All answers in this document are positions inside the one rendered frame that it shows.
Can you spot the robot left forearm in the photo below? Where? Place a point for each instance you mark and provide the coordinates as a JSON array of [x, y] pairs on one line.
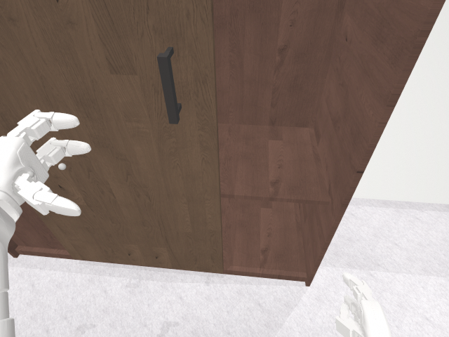
[[10, 211]]

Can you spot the wardrobe door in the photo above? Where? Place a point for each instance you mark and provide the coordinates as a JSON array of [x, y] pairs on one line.
[[149, 191], [30, 230]]

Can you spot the handle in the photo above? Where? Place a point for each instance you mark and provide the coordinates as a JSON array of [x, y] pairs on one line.
[[166, 73]]

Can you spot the left robot hand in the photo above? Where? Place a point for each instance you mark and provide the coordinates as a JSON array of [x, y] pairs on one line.
[[17, 158]]

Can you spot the right robot hand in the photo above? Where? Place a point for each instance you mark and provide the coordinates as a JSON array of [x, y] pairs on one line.
[[369, 317]]

